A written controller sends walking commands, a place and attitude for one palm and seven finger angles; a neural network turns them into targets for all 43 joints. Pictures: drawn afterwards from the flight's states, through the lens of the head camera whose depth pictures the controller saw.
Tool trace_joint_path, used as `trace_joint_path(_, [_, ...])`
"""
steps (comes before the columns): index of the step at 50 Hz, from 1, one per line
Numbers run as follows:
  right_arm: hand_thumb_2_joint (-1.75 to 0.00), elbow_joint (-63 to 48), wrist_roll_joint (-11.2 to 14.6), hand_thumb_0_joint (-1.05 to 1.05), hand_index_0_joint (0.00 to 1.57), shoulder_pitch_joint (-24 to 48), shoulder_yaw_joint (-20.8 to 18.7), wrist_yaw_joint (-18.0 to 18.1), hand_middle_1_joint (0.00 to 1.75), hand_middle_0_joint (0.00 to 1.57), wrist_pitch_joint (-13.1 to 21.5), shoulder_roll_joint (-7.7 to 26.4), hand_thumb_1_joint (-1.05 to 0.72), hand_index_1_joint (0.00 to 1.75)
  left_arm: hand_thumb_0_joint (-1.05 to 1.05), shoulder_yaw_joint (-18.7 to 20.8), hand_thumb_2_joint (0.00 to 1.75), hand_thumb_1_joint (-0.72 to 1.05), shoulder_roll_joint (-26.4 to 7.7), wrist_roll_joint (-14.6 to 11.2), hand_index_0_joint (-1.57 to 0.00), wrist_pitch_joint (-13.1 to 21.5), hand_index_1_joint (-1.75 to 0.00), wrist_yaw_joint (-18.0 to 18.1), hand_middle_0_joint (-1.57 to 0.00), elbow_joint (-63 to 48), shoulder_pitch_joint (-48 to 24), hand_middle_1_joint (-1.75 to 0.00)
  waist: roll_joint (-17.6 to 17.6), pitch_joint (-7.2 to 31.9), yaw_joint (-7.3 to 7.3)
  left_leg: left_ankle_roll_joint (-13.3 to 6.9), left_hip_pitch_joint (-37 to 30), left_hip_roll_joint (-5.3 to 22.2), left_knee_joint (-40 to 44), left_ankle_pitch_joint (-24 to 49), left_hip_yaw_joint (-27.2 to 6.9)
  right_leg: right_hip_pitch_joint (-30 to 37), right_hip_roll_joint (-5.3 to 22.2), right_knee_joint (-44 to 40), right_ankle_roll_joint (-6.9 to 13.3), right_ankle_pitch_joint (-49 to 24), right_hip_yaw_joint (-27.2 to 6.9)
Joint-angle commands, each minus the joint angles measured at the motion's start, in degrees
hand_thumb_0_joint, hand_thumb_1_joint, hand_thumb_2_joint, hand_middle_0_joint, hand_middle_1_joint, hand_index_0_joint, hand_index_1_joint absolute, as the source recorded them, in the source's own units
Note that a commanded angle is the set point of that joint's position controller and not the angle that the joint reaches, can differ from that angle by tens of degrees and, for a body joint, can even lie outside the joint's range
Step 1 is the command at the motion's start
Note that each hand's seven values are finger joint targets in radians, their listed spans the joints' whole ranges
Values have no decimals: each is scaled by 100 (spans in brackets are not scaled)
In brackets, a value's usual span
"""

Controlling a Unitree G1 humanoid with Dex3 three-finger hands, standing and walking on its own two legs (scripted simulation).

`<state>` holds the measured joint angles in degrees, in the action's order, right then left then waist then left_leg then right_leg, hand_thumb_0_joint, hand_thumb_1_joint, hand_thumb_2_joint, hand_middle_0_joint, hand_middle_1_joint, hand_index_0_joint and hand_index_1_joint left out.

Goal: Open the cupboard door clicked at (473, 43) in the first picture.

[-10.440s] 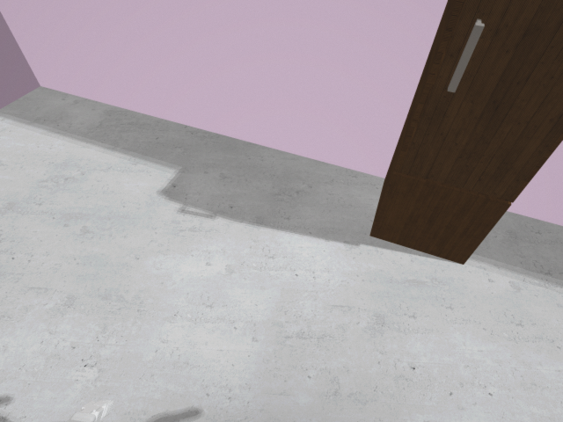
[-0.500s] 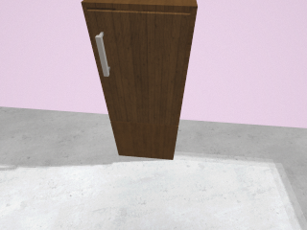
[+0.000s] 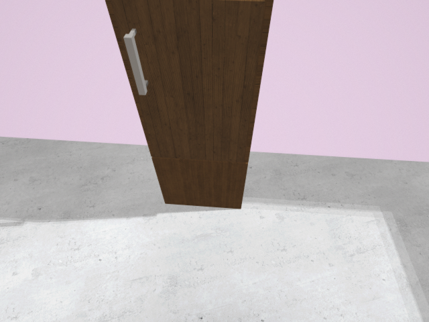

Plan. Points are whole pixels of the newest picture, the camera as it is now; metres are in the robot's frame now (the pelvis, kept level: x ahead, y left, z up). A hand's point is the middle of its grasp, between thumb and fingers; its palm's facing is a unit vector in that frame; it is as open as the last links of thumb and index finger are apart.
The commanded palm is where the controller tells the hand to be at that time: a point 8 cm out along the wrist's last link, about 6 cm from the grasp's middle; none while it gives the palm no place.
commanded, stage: shuffle to correct the standing spot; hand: left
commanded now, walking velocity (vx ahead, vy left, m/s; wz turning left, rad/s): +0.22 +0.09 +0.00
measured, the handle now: (138, 63) +0.73 +0.26 +0.09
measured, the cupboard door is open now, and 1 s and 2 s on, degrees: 0 0 0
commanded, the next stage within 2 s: come to a stop and stand still in 1.48 s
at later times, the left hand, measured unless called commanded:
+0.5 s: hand out of the picture +0.12 +0.19 -0.18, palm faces +0.02 -0.98 -0.20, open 7.3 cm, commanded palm none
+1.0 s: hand (156, 271) +0.25 +0.16 -0.15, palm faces +0.08 -0.97 -0.25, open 7.2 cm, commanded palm none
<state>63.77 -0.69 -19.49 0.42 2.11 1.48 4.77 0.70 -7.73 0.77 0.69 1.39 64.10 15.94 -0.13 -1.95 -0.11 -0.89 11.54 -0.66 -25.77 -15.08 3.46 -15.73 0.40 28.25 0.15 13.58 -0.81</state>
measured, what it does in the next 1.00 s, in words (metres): walks ahead: right foot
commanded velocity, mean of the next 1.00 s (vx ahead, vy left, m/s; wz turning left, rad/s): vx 0.13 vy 0.13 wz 0.00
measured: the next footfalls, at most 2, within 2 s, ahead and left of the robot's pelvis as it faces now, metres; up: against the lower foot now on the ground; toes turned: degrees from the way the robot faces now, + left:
right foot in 0.66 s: +0.26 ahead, -0.10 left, +0.00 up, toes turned -7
left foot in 1.22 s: +0.32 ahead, +0.14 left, +0.00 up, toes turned +7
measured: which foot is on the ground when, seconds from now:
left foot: down 0.00-0.66, up 0.68-1.00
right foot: down 0.00-0.30, up 0.32-0.64, down 0.66-1.00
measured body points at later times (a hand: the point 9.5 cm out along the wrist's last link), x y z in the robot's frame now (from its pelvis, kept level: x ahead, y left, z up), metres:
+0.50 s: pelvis +0.09 +0.00 +0.00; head +0.14 +0.00 +0.45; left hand +0.12 +0.24 -0.16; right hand +0.01 -0.19 -0.15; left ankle -0.01 +0.10 -0.74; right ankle +0.11 -0.10 -0.67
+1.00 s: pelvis +0.23 -0.03 +0.01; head +0.26 -0.05 +0.46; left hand +0.25 +0.21 -0.13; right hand +0.31 -0.27 -0.15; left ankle +0.27 +0.14 -0.67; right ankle +0.22 -0.10 -0.74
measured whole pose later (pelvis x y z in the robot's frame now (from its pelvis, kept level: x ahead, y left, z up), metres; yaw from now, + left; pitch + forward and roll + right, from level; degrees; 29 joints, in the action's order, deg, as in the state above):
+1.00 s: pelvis +0.23 -0.03 +0.01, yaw +0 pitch +1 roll +3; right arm 57.4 -0.9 -9.0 -2.0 0.1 -1.2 11.5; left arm 2.6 -9.1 1.2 2.1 1.0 59.8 14.6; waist 0.1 -2.8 1.8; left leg 3.7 30.2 4.2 -52.3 -15.0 2.0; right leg -11.8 1.2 23.8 4.6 13.1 6.9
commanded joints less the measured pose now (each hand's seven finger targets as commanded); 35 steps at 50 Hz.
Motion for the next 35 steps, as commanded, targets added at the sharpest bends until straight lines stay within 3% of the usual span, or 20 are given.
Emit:
trace_joint_path(1, [-90, -124, -9, 0, 20, -444, -148, 10, 30, 20, 59, 648, -90, 30, 0, 40, 90, 90, -465, 2, -20, 115, -30, 23, -20, -105, 375, -30, 446, 356, -8, -143, -18, 568, 365, 248, -442, 516, 545, -432, 261, -513, -455])
trace_joint_path(3, [-90, -119, -44, 0, 20, -385, -156, -39, 30, 20, 7, 659, -90, 30, 0, 78, 90, 90, -538, 38, -20, 73, -30, -2, -20, -148, 383, -30, 304, -23, 38, -168, 279, 452, 310, -773, -399, 197, 545, -638, 372, 1037, -695])
trace_joint_path(5, [-90, -142, -80, 0, 20, -342, -156, -78, 30, 20, -52, 579, -90, 30, 0, 149, 90, 90, -642, 59, -20, 33, -30, -25, -20, -197, 461, -30, 499, -447, 81, -148, 603, 276, -12, -1142, -225, -87, 681, -973, 510, 2062, -1065])
trace_joint_path(9, [-90, -287, -103, 0, 20, -307, -167, -127, 30, 20, -68, 483, -90, 30, 0, 309, 90, 90, -833, 56, -20, 53, -30, -9, -20, -247, 783, -30, 867, -676, 125, -104, 1050, 136, -1179, -902, 81, -175, 1302, -1613, 952, 2875, -1986])
trace_joint_path(11, [-90, -325, -101, 0, 20, -411, -159, -152, 30, 20, -5, 463, -90, 30, 0, 353, 90, 90, -842, 70, -20, 103, -30, -13, -20, -320, 678, -30, 662, -637, 19, -127, 758, 205, -935, -787, 22, -359, 1350, -1379, 1040, 2403, -1850])
trace_joint_path(13, [-90, -185, -81, 0, 20, -864, -151, -148, 30, 20, 71, 497, -90, 30, 0, 324, 90, 90, -645, 72, -20, 106, -30, -39, -20, -433, 392, -30, 122, -519, -208, -186, -262, 277, 53, -630, -113, -915, 789, -405, 814, 1677, -907])
trace_joint_path(14, [-90, -58, -113, 0, 20, -1309, -201, -103, 30, 20, 119, 734, -90, 30, 0, 283, 90, 90, -410, 70, -20, 99, -30, -71, -20, -547, 183, -30, -776, -491, -376, -438, -698, 892, 656, -756, -1027, -1456, 229, 709, 583, 1403, -200])
trace_joint_path(15, [-90, 5, -139, 0, 20, -1726, -287, -56, 30, 20, 137, 1086, -90, 30, 0, 238, 90, 90, -213, 82, -20, 134, -30, -100, -20, -721, -105, -30, -1826, -534, -526, -937, -1267, 1834, 1346, -531, -2318, -2408, -186, 2146, 345, 1594, 661])
trace_joint_path(16, [-90, 86, -133, 0, 20, -1919, -252, -6, 30, 20, 143, 1038, -90, 30, 0, 230, 90, 90, -356, 133, -20, 187, -30, -88, -20, -852, -475, -30, -1746, -753, -616, -1257, -1513, 2068, 1413, 633, -2690, -3010, -43, 3104, 333, 1771, 426])
trace_joint_path(18, [-90, -40, -84, 0, 20, -1594, -160, 26, 30, 20, 229, 733, -90, 30, 0, 256, 90, 90, -398, 102, -20, 250, -30, -137, -20, -814, -527, -30, -669, -742, -386, -1512, -1472, 2020, 1022, 2472, -2132, -3160, 360, 3749, 336, 1375, 202])
trace_joint_path(19, [-90, -112, -114, 0, 20, -1408, -149, 29, 30, 20, 280, 759, -90, 30, 0, 244, 90, 90, -306, 80, -20, 250, -30, -170, -20, -792, -546, -30, -382, -633, -288, -1442, -1454, 1928, 957, 3057, -1752, -3010, 428, 3767, 297, 1253, 217])
trace_joint_path(22, [-90, -127, -103, 0, 20, -1216, -150, 44, 30, 20, 342, 875, -90, 30, 0, 194, 90, 90, -159, 60, -20, 170, -30, -224, -20, -820, -597, -30, -553, -391, -131, -1185, -1426, 1493, 1021, 3545, -868, -2619, 397, 3391, 221, 809, 491])
trace_joint_path(27, [-90, -24, -91, 0, 20, -1046, -185, -6, 30, 20, 276, 1021, -90, 30, 0, 175, 90, 90, -229, 22, -20, 161, -30, -243, -20, -1003, -882, -30, -887, -318, -51, -918, -1031, 1248, 881, 4010, -238, -1308, 105, 1565, 334, 490, 914])
trace_joint_path(29, [-90, 1, -45, 0, 20, -942, -233, -28, 30, 20, 242, 1137, -90, 30, 0, 209, 90, 90, -364, 43, -20, 197, -30, -202, -20, -863, -333, -30, -635, 52, 227, -813, -1008, 1273, 297, 4521, -131, -425, -48, 1020, 390, 69, 942])
trace_joint_path(30, [-90, -5, -10, 0, 20, -918, -245, -42, 30, 20, 228, 1166, -90, 30, 0, 256, 90, 90, -488, 59, -20, 239, -30, -180, -20, -710, 173, -30, -421, 313, 457, -665, -811, 1149, -326, 4289, -35, 426, -77, 511, 374, -449, 965])
trace_joint_path(31, [-90, -20, 36, 0, 20, -914, -245, -83, 30, 20, 239, 1093, -90, 30, 0, 339, 90, 90, -772, 83, -20, 299, -30, -140, -20, -521, 793, -30, 15, 633, 734, -502, -147, 931, -1202, 3520, 51, 1621, 166, 267, 419, -904, 690])
trace_joint_path(32, [-90, -107, 87, 0, 20, -1153, -233, -119, 30, 20, 257, 837, -90, 30, 0, 489, 90, 90, -1303, 116, -20, 349, -30, -55, -20, -379, 1403, -30, 1326, 1276, 899, -243, 1120, 321, -2819, 908, 317, 3014, 1664, 105, 925, -1945, -1147])
trace_joint_path(33, [-90, -258, 73, 0, 20, -1298, -212, -96, 30, 20, 196, 759, -90, 30, 0, 513, 90, 90, -1683, -2, -20, 313, -30, -13, -20, -354, 1520, -30, 1757, 1708, 687, -51, 1819, -156, -4569, -2068, -8, 3250, 2920, -638, 1559, -3182, -2925])
trace_joint_path(34, [-90, -280, 6, 0, 20, -985, -272, -70, 30, 20, 111, 836, -90, 30, 0, 519, 90, 90, -1542, -30, -20, 237, -30, 12, -20, -483, 1140, -30, 984, 970, 642, -68, 2011, 197, -5064, -1878, -570, 2436, 2839, -832, 1715, -2449, -2602])
trace_joint_path(35, [-90, -338, -9, 0, 20, -531, -272, -112, 30, 20, 63, 699, -90, 30, 0, 475, 90, 90, -1269, -9, -20, 240, -30, 12, -20, -587, 646, -30, 940, 263, 534, -42, 2188, 364, -5194, -1434, -479, 1378, 2584, -1114, 1535, -1642, -2350])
